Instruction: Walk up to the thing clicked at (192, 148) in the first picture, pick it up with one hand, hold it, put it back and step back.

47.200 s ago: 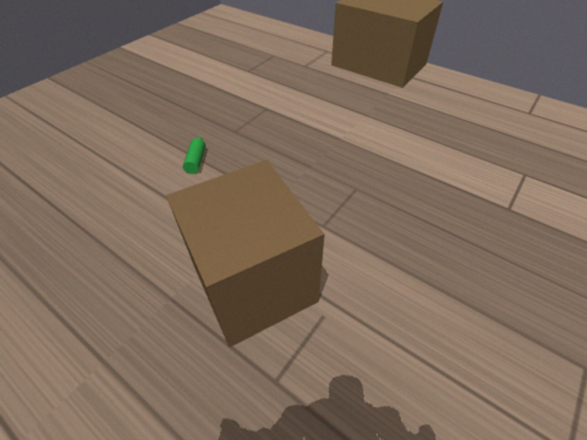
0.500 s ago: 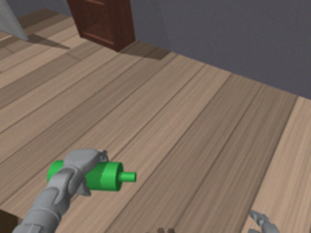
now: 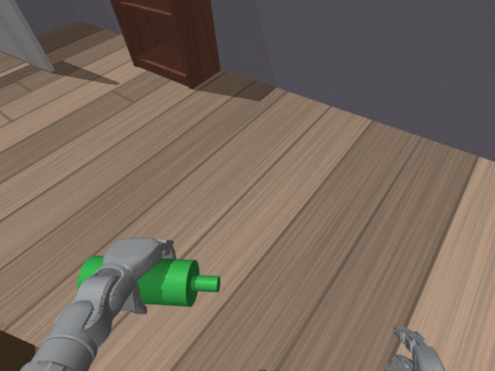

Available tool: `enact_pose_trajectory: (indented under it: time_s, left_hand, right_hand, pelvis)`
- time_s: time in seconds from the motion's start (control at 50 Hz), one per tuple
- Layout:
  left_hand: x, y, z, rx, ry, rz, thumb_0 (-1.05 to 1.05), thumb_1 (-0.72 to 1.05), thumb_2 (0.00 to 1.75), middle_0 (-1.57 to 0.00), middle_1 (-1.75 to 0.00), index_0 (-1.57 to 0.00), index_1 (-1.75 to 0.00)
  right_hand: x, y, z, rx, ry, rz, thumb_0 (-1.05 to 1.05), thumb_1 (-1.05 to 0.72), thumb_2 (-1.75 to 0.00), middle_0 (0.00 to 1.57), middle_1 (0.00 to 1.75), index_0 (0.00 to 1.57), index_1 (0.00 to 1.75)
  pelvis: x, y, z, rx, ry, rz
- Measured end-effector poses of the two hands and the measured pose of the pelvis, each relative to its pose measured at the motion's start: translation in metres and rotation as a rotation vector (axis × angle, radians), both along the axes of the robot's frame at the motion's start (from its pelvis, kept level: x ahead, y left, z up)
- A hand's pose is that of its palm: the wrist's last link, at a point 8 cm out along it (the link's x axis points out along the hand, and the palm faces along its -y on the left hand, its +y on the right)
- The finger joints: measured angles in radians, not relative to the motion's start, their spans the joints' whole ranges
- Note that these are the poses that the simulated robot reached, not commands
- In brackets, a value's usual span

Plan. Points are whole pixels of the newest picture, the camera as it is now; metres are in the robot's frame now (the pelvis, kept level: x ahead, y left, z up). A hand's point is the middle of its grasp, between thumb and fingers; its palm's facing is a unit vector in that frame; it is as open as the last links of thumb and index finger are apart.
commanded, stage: hold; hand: left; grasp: from above
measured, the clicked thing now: (153, 280) +0.29 +0.20 -0.04
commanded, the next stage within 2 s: crouch in 0.52 s
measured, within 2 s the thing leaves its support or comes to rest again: neither
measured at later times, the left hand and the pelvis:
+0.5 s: hand (144, 270) +0.30 +0.22 -0.03, palm faces -0.47 -0.03 -0.88, open 10.8 cm; pelvis +0.02 +0.00 +0.01, yaw +0 degrees
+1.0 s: hand (154, 284) +0.31 +0.22 -0.10, palm faces -0.46 +0.02 -0.89, open 10.8 cm; pelvis +0.01 +0.00 -0.02, yaw +1 degrees
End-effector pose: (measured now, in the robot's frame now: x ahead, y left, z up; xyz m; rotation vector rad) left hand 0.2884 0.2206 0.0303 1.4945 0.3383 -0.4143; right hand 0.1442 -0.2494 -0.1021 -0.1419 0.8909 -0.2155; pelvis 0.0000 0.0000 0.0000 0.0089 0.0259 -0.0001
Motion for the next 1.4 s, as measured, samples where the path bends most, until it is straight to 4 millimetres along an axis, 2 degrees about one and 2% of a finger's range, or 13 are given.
enact_pose_trajectory:
  time_s: [0.24,0.54,0.76,0.84,0.94,1.06,1.24,1.4]
  left_hand:
    - [0.004,-0.002,-0.002,-0.004,0.015,-0.006,-0.01,-0.15,0.69,-0.55,-0.78,-0.58,-0.76]
    - [0.02,-0.001,0.001,0.0,0.007,0.009,-0.01,-0.16,0.72,-0.54,-0.79,-0.57,-0.78]
    - [0.022,0.0,-0.009,-0.009,0.023,-0.005,-0.01,-0.14,0.7,-0.53,-0.8,-0.56,-0.79]
    - [0.023,0.0,-0.02,-0.006,0.011,-0.009,-0.01,-0.14,0.71,-0.52,-0.8,-0.55,-0.79]
    - [0.023,0.001,-0.05,0.014,0.007,-0.026,-0.01,-0.15,0.72,-0.52,-0.81,-0.55,-0.8]
    - [0.031,0.006,-0.101,0.061,-0.014,-0.041,-0.01,-0.17,0.74,-0.53,-0.83,-0.55,-0.82]
    - [0.055,0.011,-0.197,0.101,-0.039,-0.049,-0.01,-0.17,0.73,-0.53,-0.83,-0.56,-0.81]
    - [0.077,0.012,-0.273,0.112,-0.055,-0.03,-0.01,-0.16,0.72,-0.54,-0.81,-0.57,-0.8]
  right_hand:
    - [0.008,0.001,0.002,0.002,0.011,0.003,0.01,-0.91,-0.9,0.2,0.3,0.2,0.3]
    - [0.012,-0.002,0.003,0.004,0.04,-0.017,0.01,-0.91,-0.9,0.2,0.3,0.2,0.3]
    - [0.012,-0.004,0.003,-0.007,0.064,-0.024,0.01,-0.91,-0.9,0.2,0.3,0.2,0.3]
    - [0.01,-0.005,0.001,-0.011,0.077,-0.025,0.01,-0.9,-0.9,0.2,0.3,0.21,0.3]
    - [0.002,-0.008,-0.011,-0.028,0.116,-0.011,0.01,-0.9,-0.9,0.2,0.3,0.21,0.3]
    - [-0.018,-0.016,-0.043,-0.067,0.19,0.004,0.0,-0.9,-0.9,0.2,0.3,0.21,0.3]
    - [-0.079,-0.028,-0.119,-0.13,0.33,-0.032,0.0,-0.91,-0.9,0.2,0.3,0.21,0.3]
    - [-0.135,-0.02,-0.193,-0.133,0.444,-0.077,0.0,-0.91,-0.9,0.2,0.3,0.21,0.3]
  pelvis:
    - [0.006,-0.001,0.003,0.0,-0.001,0.001]
    - [0.016,-0.002,0.006,0.0,0.003,0.0]
    - [0.02,-0.001,0.006,0.0,0.016,0.002]
    - [0.019,-0.001,0.003,-0.001,0.037,0.005]
    - [0.013,-0.001,-0.009,-0.005,0.093,0.013]
    - [-0.001,0.0,-0.041,-0.018,0.198,0.025]
    - [-0.024,0.007,-0.115,-0.042,0.378,0.026]
    - [-0.042,0.014,-0.183,-0.056,0.491,0.018]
